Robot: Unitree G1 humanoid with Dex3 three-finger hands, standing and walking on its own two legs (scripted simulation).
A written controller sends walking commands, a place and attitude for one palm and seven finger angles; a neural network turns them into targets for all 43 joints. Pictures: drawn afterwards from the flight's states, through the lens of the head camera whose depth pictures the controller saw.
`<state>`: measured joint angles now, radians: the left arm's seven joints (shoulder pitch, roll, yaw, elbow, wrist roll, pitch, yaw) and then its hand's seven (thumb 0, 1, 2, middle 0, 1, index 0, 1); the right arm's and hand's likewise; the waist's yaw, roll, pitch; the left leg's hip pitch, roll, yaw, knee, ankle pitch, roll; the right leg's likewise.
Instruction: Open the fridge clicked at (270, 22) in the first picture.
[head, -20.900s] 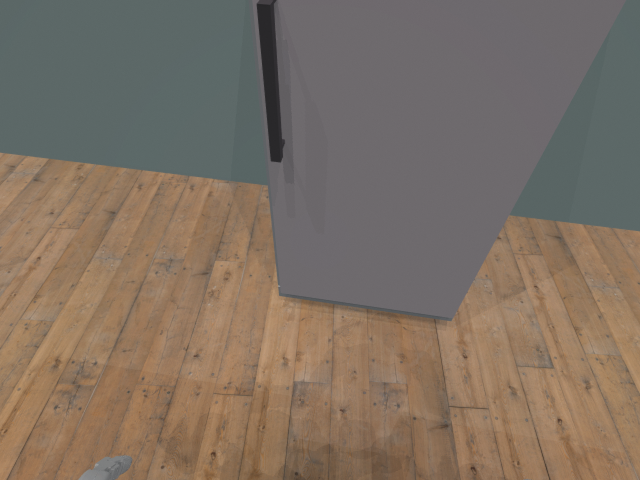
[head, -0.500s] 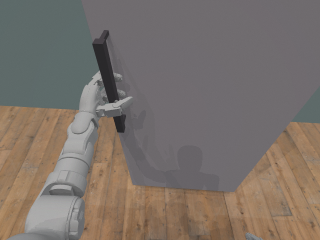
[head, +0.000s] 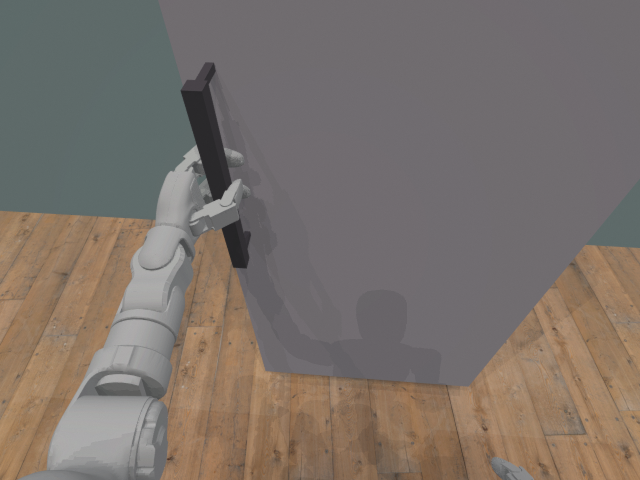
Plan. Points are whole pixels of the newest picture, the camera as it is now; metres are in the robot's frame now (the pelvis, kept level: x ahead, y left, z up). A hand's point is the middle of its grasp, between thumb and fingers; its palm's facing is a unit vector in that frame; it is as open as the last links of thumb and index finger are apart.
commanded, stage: grip the handle and tug to test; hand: left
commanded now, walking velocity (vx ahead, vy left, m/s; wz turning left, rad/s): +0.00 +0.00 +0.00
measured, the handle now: (227, 182) +0.48 +0.14 +0.11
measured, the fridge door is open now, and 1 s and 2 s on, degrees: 0 11 35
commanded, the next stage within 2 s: pull the door a little, standing still in 0.42 s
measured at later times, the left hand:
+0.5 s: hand (230, 212) +0.41 +0.12 +0.13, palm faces -0.07 -1.00 +0.01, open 5.9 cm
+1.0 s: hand (226, 274) +0.31 +0.11 +0.13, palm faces -0.07 -0.99 -0.09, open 6.2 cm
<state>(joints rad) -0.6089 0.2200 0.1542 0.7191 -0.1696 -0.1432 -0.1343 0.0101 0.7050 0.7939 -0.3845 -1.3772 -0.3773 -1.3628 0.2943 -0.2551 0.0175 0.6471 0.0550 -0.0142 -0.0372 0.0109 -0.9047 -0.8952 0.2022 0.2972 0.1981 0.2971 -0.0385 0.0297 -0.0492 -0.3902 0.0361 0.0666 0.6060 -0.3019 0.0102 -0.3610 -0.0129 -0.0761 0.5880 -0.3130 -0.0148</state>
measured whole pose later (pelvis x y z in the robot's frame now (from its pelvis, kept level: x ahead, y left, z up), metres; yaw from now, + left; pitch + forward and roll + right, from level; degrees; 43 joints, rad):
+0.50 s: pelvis +0.02 +0.00 +0.00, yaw -2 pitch +4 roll +0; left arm -0.36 0.19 0.15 0.40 -0.18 -0.04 -0.11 0.01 0.74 0.76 -0.32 -1.40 -0.32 -1.38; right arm 0.30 -0.25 0.01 0.60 0.06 0.00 -0.02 0.01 -0.90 -0.90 0.20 0.30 0.20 0.30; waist -0.03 0.04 -0.07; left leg -0.30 0.04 0.10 0.55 -0.32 0.01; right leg -0.29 -0.01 -0.04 0.54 -0.32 -0.01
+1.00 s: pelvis +0.02 +0.00 +0.01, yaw -1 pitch +0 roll +0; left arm 0.03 0.17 0.01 -0.05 -0.13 0.03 -0.07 0.01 0.67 0.74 -0.35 -1.37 -0.32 -1.36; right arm 0.21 -0.23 0.04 0.54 0.03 0.04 -0.05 0.01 -0.90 -0.90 0.20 0.30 0.20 0.30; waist 0.00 0.06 -0.05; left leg -0.22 0.04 0.08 0.52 -0.31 0.00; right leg -0.19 0.00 -0.06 0.49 -0.31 -0.01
